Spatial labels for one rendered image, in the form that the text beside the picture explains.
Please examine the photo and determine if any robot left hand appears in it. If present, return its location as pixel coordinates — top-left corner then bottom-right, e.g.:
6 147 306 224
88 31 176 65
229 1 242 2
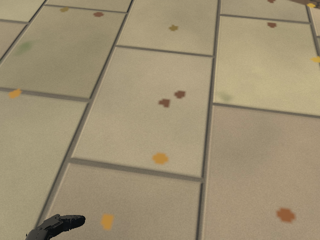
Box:
25 214 86 240

